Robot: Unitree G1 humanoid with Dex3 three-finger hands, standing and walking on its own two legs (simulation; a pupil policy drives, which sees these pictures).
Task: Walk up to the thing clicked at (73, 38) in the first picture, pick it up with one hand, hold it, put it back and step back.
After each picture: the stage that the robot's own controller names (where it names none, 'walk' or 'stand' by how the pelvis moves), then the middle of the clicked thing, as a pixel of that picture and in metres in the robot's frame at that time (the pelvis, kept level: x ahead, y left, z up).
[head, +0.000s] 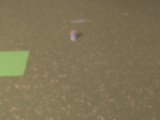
stand; (73, 35) +1.57 +0.17 -0.72
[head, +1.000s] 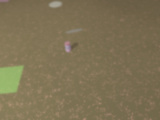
walk; (67, 46) +1.45 +0.33 -0.71
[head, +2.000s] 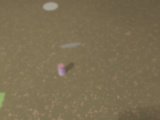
walk; (61, 69) +0.97 +0.31 -0.71
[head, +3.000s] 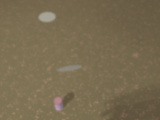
walk; (58, 103) +0.59 +0.24 -0.70
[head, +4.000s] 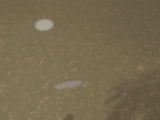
stand; out of the picture +0.39 +0.24 -0.69
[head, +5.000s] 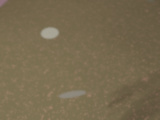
stand; out of the picture +0.36 +0.21 -0.72
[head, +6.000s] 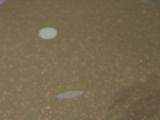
stand; out of the picture +0.36 +0.22 -0.73
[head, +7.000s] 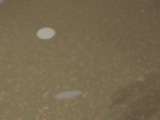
stand; out of the picture +0.35 +0.24 -0.73
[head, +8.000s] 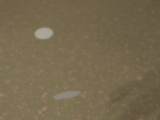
stand; out of the picture +0.34 +0.24 -0.73
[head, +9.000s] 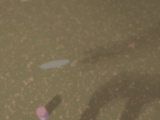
go down; (42, 113) +0.37 +0.25 -0.63
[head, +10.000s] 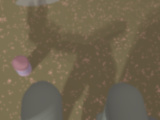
go down; (22, 66) +0.42 +0.27 -0.30
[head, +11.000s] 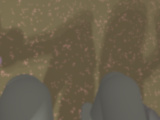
close in; out of the picture +0.41 +0.30 -0.25
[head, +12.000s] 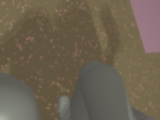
close; out of the picture +0.40 +0.31 -0.22
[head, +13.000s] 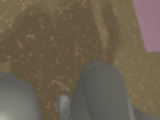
lift; out of the picture +0.39 +0.32 -0.22
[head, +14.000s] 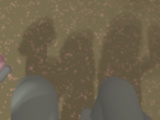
lift; out of the picture +0.35 +0.29 -0.13
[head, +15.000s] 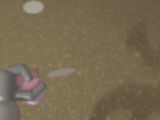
lift; (31, 87) +0.33 +0.19 +0.02
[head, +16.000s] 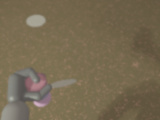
hold; (39, 90) +0.33 +0.17 +0.00
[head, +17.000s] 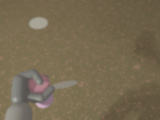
hold; (41, 91) +0.33 +0.17 +0.00
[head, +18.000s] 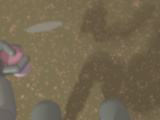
crouch; (16, 61) +0.42 +0.23 -0.09
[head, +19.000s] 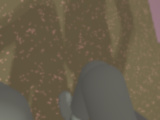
lower; out of the picture +0.41 +0.32 -0.23
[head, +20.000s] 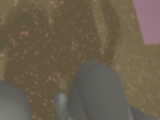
lower; out of the picture +0.41 +0.33 -0.22
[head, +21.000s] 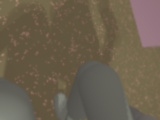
lower; out of the picture +0.41 +0.33 -0.22
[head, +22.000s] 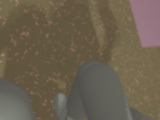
lower; out of the picture +0.41 +0.33 -0.23
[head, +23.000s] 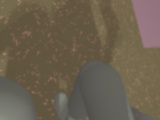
loosen; out of the picture +0.41 +0.32 -0.23
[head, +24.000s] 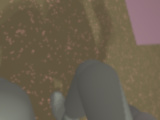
withdraw; out of the picture +0.40 +0.32 -0.23
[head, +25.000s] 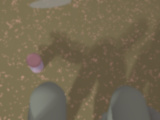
walk; (35, 63) +0.45 +0.25 -0.34
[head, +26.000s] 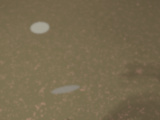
stand; out of the picture +0.37 +0.21 -0.66
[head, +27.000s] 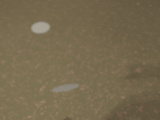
stand; out of the picture +0.39 +0.23 -0.67
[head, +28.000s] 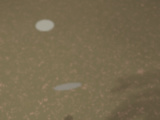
stand; out of the picture +0.39 +0.22 -0.69
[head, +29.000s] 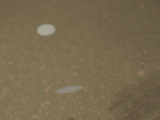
walk; out of the picture +0.39 +0.23 -0.72
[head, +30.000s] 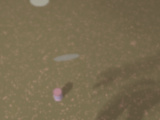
walk; (57, 94) +0.57 +0.18 -0.70
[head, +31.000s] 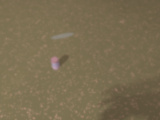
walk; (55, 63) +0.89 +0.31 -0.69
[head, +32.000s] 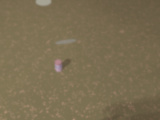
stand; (58, 65) +0.99 +0.26 -0.72
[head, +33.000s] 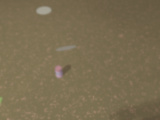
stand; (58, 71) +0.99 +0.28 -0.73
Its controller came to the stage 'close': yes
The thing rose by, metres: 0.71
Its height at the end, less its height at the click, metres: +0.00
